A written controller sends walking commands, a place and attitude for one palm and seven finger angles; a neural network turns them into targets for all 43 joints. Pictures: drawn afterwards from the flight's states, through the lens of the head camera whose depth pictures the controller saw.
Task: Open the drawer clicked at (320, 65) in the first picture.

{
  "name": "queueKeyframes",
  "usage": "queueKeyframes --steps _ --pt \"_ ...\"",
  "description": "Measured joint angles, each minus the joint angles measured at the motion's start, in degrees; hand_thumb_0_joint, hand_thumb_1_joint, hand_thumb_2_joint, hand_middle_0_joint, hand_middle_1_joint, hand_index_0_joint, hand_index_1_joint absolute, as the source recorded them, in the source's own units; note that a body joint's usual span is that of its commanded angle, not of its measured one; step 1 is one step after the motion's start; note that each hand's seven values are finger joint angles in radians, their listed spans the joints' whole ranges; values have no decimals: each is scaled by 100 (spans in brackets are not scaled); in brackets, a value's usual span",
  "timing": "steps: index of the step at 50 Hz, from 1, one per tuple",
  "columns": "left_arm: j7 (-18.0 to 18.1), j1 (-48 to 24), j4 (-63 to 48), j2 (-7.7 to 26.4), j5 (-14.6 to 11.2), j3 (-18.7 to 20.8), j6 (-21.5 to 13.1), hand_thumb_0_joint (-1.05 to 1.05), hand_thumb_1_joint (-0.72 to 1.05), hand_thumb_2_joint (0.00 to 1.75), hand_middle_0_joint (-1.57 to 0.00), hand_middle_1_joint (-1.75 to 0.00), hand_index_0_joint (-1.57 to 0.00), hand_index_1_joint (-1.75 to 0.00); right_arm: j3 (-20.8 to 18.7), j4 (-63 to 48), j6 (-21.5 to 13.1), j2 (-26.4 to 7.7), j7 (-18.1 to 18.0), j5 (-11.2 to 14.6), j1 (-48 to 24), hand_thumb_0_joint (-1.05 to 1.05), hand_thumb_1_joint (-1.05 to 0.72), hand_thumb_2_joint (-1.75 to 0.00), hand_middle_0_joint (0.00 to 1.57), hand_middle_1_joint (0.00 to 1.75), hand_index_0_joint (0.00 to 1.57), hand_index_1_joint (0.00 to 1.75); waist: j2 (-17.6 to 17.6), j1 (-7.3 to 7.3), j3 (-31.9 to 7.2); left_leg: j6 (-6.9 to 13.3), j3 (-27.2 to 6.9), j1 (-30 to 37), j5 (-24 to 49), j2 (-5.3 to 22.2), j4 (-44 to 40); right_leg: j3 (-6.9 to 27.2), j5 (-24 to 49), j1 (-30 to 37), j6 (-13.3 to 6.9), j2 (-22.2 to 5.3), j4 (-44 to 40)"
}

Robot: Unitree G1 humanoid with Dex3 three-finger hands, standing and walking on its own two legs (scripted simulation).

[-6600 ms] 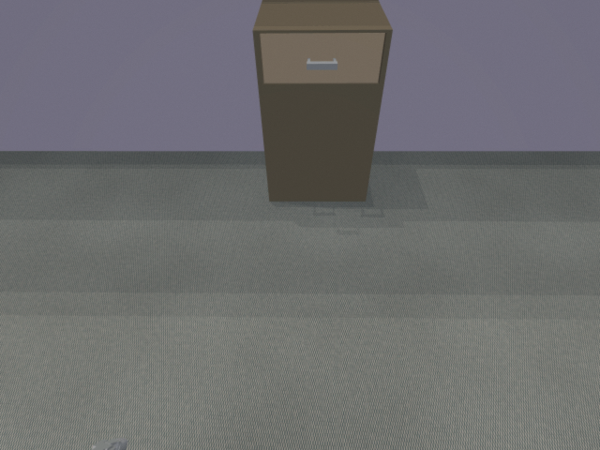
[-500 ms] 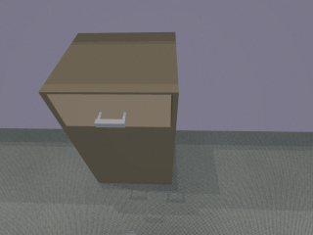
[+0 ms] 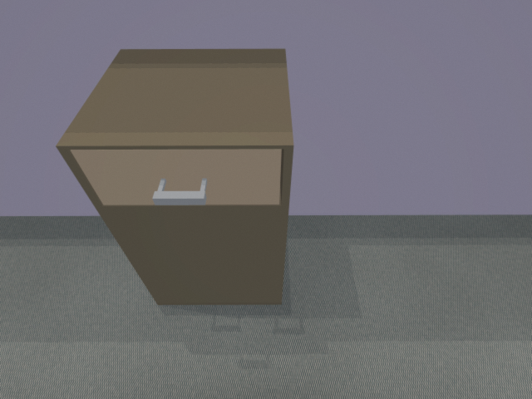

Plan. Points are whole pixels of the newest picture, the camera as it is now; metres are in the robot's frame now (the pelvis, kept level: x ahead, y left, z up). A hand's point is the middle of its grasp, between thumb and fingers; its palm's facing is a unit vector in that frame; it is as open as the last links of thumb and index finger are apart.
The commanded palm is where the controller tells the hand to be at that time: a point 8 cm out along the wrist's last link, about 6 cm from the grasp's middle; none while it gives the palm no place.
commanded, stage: come to a stop and stand still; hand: left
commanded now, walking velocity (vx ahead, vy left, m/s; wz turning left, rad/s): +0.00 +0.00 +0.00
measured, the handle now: (181, 190) +0.54 +0.22 -0.06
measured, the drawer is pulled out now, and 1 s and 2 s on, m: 0.00 0.00 0.00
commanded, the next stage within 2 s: look again from close up in 0.42 s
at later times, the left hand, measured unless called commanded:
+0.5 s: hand out of the picture -0.02 +0.12 -0.17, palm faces +0.06 -0.99 -0.14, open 7.4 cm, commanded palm none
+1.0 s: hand out of the picture +0.03 +0.21 -0.18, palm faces +0.01 -0.98 -0.21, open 7.4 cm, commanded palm none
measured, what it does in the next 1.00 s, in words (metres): stands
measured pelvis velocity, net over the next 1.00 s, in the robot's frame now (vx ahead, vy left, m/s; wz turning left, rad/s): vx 0.02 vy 0.03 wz -0.01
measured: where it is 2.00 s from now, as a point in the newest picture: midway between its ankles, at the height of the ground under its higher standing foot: outside the picture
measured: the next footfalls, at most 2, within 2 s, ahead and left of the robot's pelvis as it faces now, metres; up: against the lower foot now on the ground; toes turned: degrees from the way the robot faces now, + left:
none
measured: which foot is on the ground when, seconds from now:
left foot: down 0.00-1.00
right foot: down 0.00-1.00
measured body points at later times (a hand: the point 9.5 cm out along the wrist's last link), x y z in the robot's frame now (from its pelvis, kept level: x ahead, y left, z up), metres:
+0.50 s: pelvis +0.00 -0.03 +0.00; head +0.01 -0.03 +0.45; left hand -0.03 +0.17 -0.16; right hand -0.06 -0.24 -0.16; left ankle +0.05 +0.13 -0.73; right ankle -0.04 -0.12 -0.73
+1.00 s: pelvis +0.02 +0.03 +0.00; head +0.01 +0.04 +0.45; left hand +0.03 +0.26 -0.16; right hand +0.04 -0.20 -0.15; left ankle +0.03 +0.11 -0.73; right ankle -0.04 -0.12 -0.73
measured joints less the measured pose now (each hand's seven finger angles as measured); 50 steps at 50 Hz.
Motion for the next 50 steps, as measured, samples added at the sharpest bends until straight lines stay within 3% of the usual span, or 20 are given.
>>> queueKeyframes --steps 4,8,11,25,28,31,34,40,50 --pt "12 34 139 -206 -4 -118 -98 1 91 90 -19 -30 -19 -30 -48 249 63 -164 23 37 283 0 -92 -90 20 30 21 30 276 -120 -82 -89 -208 79 -126 118 32 -149 102 220 -136 174 -231" --pt "33 116 201 -342 -33 -196 -152 1 91 90 -19 -30 -19 -30 1 487 73 -204 35 8 606 1 -92 -90 20 30 20 30 311 -167 -179 -117 -351 215 137 210 -149 -232 154 377 -232 317 -386" --pt "68 156 271 -348 -49 -201 -146 1 92 90 -20 -30 -20 -30 49 651 59 -135 22 9 800 1 -91 -90 20 30 20 30 230 -199 -154 -266 -415 288 189 283 -166 -276 171 481 -289 399 -443" --pt "41 378 426 -556 -92 -205 -166 1 91 90 -20 -30 -20 -30 138 845 0 237 -37 13 1141 1 -91 -90 20 30 20 30 80 -143 82 -310 -423 188 77 314 -140 -275 189 471 -296 435 -616" --pt "125 449 393 -620 -29 -246 -306 1 91 90 -20 -30 -20 -30 160 728 -18 243 -2 29 1026 1 -91 -90 20 30 20 30 156 -65 94 -209 -470 -76 -267 303 408 -213 213 385 -226 453 -652" --pt "141 580 272 -689 25 -288 -442 1 91 90 -20 -30 -20 -30 124 405 -71 172 39 38 854 1 -91 -90 20 30 20 30 315 -106 102 -24 -478 -247 -709 215 943 -147 166 248 -176 485 -538" --pt "174 602 212 -588 15 -267 -431 1 91 90 -20 -30 -20 -30 150 300 -170 148 -23 -6 806 2 -93 -90 20 30 20 30 230 -146 -11 83 -418 -64 -781 16 788 -142 -104 173 -74 324 -160" --pt "218 466 28 -348 4 -226 -335 1 91 90 -20 -30 -20 -30 186 242 -232 3 -88 15 782 4 -95 -90 20 30 20 30 84 -7 -303 244 -277 89 -954 -175 883 -35 -267 301 67 107 -51" --pt "127 293 -107 -112 16 -244 -237 0 91 90 -19 -30 -19 -30 238 103 -229 -56 -14 12 587 2 -94 -90 20 30 20 30 -68 -13 -249 364 -143 194 -648 -356 435 73 -75 248 139 -76 -215"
